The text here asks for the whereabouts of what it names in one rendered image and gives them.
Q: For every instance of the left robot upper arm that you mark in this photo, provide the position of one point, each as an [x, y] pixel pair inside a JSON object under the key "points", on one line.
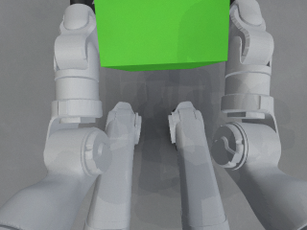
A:
{"points": [[73, 157]]}

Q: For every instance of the robot left shin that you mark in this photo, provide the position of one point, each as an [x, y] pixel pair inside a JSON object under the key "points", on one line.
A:
{"points": [[112, 113]]}

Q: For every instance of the robot right forearm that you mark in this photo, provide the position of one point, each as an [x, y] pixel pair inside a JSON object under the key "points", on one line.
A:
{"points": [[248, 67]]}

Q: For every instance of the robot left hand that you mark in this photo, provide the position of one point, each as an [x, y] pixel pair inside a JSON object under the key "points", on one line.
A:
{"points": [[85, 2]]}

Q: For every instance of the carton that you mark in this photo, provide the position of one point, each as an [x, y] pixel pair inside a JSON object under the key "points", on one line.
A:
{"points": [[152, 35]]}

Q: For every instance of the right robot thigh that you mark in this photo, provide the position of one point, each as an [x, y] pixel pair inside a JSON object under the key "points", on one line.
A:
{"points": [[201, 204]]}

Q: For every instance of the robot left forearm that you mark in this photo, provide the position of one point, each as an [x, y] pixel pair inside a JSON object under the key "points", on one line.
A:
{"points": [[76, 71]]}

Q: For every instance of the right robot upper arm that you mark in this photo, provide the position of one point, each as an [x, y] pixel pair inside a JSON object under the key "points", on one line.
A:
{"points": [[250, 154]]}

